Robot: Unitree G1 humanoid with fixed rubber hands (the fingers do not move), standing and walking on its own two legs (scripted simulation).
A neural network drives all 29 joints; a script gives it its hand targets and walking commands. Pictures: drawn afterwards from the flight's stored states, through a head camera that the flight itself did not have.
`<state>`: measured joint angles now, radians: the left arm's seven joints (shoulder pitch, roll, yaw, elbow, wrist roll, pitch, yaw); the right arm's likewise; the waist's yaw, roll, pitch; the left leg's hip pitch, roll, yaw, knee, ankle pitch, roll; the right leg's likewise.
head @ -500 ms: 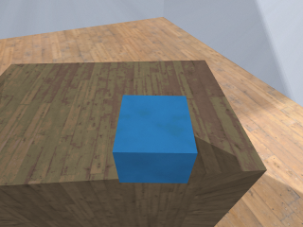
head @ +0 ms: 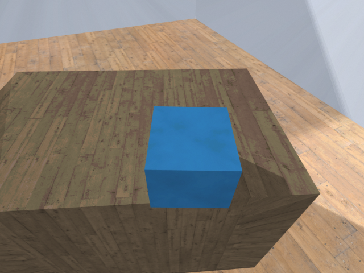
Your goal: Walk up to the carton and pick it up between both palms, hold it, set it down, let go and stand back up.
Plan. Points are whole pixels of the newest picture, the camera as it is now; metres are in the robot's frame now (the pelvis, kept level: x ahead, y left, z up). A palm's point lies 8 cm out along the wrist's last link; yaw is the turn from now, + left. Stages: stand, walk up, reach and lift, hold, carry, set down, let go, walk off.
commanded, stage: stand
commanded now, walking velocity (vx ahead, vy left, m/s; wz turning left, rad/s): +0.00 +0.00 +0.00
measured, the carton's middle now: (190, 155) +0.41 -0.01 +0.03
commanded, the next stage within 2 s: none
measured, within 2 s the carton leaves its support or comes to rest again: neither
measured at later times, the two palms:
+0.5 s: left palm out of the picture -0.01 +0.24 -0.13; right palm out of the picture +0.00 -0.25 -0.13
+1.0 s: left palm out of the picture +0.01 +0.23 -0.13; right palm out of the picture +0.00 -0.25 -0.13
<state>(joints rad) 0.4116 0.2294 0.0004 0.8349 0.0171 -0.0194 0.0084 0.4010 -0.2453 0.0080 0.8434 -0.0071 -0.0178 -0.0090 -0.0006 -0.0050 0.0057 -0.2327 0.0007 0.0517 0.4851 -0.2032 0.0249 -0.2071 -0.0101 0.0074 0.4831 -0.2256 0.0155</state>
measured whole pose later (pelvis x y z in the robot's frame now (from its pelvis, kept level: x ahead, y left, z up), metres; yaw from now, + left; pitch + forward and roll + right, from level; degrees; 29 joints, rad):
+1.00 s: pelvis +0.01 -0.01 +0.00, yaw +0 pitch -2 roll +0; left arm 0.38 0.20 -0.01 0.97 0.01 -0.01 0.03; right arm 0.39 -0.21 0.01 0.97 0.00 -0.01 -0.03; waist 0.00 0.01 0.00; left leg -0.23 0.01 0.03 0.46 -0.20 0.00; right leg -0.21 0.00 0.01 0.47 -0.23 0.00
